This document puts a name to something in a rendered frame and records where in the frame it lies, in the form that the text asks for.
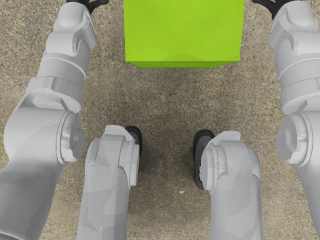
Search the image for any left robot hand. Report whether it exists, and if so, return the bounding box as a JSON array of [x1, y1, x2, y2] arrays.
[[66, 0, 109, 15]]

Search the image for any carton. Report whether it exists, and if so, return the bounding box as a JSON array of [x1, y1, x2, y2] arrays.
[[123, 0, 245, 69]]

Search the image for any right robot hand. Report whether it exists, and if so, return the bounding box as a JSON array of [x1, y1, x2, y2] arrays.
[[252, 0, 303, 20]]

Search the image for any left robot shin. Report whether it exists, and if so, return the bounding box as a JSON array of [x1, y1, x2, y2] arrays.
[[85, 125, 134, 174]]

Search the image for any left robot upper arm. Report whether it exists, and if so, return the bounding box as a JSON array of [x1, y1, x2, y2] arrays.
[[0, 106, 85, 240]]

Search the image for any right robot upper arm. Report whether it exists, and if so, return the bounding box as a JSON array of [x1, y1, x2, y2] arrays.
[[275, 110, 320, 240]]

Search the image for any robot right forearm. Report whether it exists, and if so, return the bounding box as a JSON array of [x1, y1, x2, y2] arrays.
[[268, 0, 320, 115]]

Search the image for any right robot thigh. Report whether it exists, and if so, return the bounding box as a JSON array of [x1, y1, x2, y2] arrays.
[[201, 140, 264, 240]]

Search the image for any robot left forearm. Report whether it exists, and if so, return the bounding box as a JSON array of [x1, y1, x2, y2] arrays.
[[3, 2, 97, 153]]

